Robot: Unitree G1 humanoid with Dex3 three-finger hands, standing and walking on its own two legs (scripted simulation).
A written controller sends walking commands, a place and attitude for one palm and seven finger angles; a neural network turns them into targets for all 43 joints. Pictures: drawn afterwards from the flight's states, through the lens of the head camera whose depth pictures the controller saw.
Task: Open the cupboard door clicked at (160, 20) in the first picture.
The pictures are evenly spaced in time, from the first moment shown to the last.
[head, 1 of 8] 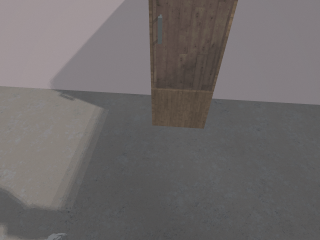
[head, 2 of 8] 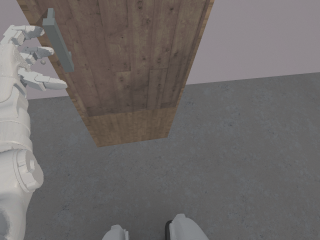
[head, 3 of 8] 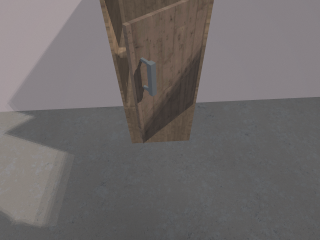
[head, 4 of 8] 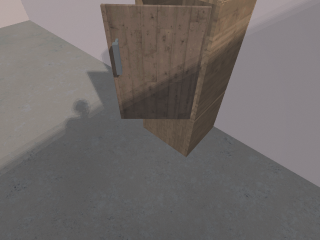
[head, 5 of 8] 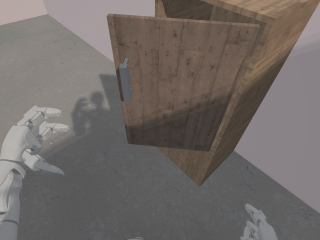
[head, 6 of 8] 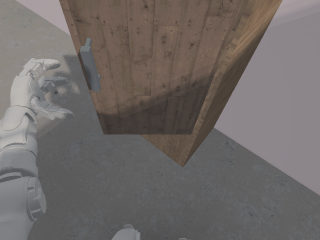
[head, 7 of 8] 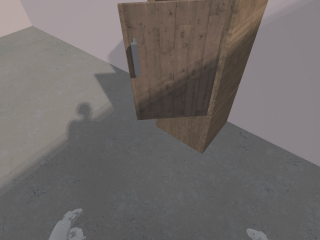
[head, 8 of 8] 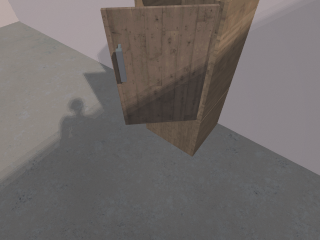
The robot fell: no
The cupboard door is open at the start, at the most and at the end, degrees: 0 43 43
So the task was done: yes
